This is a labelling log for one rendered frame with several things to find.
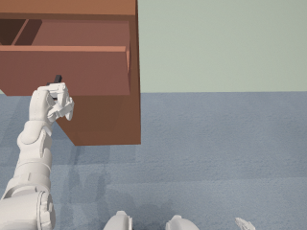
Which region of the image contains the handle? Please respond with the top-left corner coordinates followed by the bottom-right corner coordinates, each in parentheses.
top-left (46, 75), bottom-right (62, 100)

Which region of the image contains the robot left hand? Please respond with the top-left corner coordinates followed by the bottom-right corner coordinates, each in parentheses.
top-left (29, 82), bottom-right (74, 127)

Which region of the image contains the robot right hand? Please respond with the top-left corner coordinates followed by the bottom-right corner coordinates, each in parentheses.
top-left (235, 218), bottom-right (255, 230)

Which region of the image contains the robot left shin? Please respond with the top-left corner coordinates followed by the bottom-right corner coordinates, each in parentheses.
top-left (116, 211), bottom-right (126, 215)

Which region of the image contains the drawer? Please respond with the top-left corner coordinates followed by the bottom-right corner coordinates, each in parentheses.
top-left (0, 19), bottom-right (131, 97)

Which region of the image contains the robot left forearm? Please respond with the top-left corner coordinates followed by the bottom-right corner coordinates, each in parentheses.
top-left (0, 120), bottom-right (53, 202)

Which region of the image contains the left robot upper arm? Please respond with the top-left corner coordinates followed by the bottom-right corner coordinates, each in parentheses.
top-left (0, 191), bottom-right (56, 230)

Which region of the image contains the cabinet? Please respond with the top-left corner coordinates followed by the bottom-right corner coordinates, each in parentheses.
top-left (0, 0), bottom-right (141, 147)

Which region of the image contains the robot shin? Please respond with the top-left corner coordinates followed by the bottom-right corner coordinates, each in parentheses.
top-left (171, 215), bottom-right (182, 220)
top-left (116, 211), bottom-right (126, 215)

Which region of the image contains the robot right shin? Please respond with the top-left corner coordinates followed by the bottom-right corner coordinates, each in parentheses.
top-left (171, 215), bottom-right (182, 220)

